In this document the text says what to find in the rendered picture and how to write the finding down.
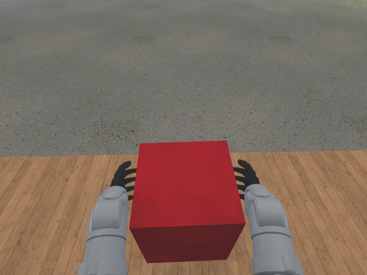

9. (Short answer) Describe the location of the robot right hand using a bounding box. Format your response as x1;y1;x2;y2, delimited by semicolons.
233;159;260;200

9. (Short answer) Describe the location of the left robot forearm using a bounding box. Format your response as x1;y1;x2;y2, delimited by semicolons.
77;186;129;275

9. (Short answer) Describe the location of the right robot forearm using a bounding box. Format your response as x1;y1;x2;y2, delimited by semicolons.
244;184;304;275

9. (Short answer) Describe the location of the carton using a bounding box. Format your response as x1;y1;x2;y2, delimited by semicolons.
129;140;246;263

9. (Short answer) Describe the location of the robot left hand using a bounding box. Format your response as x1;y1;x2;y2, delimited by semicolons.
110;161;136;200

